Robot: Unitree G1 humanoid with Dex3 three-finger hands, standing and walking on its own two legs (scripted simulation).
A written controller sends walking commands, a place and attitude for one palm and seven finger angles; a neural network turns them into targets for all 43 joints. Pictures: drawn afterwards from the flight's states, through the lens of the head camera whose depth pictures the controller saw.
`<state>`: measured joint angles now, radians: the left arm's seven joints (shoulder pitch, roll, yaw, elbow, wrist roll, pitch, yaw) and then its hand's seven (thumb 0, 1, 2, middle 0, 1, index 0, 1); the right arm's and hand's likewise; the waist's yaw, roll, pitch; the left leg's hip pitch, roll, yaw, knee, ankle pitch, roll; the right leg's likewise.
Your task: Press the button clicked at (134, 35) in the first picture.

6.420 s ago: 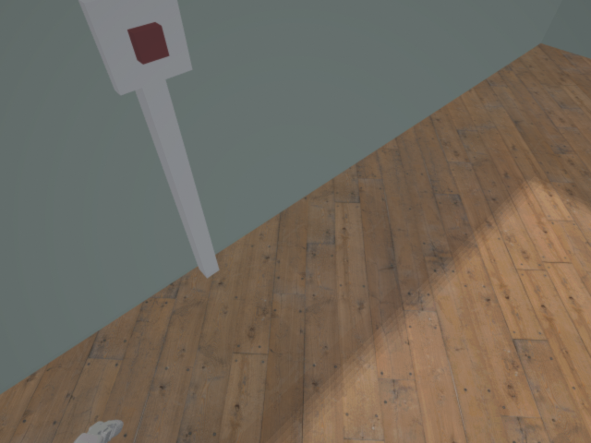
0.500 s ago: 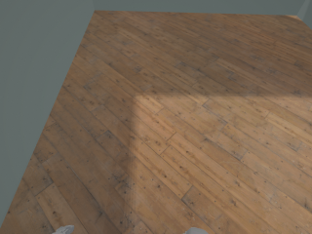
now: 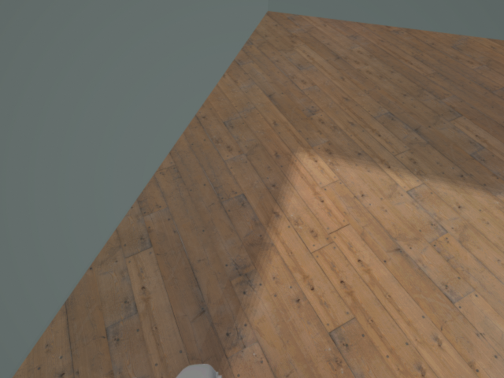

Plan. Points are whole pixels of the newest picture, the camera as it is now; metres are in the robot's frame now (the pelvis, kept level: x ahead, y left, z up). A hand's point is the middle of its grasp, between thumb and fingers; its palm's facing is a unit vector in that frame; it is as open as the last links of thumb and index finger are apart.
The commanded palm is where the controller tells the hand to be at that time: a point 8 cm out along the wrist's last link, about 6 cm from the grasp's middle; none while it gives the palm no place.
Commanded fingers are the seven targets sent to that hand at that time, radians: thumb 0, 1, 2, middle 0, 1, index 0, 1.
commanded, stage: turn to face it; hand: left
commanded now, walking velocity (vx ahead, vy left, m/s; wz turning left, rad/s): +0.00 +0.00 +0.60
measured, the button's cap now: out of the picture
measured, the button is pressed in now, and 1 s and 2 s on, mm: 0 0 0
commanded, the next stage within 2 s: take the last steps up to it in 1.96 s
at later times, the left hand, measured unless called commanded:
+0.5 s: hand out of the picture +0.05 +0.29 -0.16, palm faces +0.30 -0.92 -0.24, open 7.4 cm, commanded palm none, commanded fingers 0.00 0.90 0.90 -0.20 -0.30 -0.20 -0.30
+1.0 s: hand out of the picture -0.04 +0.20 -0.14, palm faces +0.55 -0.78 -0.28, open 7.4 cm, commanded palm none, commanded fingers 0.00 0.90 0.90 -0.20 -0.30 -0.20 -0.30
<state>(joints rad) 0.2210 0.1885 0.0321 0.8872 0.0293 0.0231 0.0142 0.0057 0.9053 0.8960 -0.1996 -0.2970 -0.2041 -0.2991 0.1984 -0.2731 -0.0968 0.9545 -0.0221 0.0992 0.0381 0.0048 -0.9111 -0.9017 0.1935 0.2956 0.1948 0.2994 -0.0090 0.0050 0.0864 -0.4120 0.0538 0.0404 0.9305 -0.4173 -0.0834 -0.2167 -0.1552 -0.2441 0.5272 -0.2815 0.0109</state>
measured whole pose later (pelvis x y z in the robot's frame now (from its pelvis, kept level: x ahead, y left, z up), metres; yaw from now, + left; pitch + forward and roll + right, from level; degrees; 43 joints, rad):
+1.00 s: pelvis +0.00 -0.01 +0.00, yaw +35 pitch -1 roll +2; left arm 0.22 0.18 0.03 0.88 0.02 0.02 0.02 0.01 0.91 0.90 -0.20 -0.30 -0.20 -0.30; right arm 0.24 -0.29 -0.11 0.96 -0.03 0.10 0.03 0.00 -0.91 -0.90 0.19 0.30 0.20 0.30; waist -0.03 0.03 0.07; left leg -0.49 0.03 -0.03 1.11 -0.37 -0.09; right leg -0.18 -0.10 -0.17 0.49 -0.30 -0.01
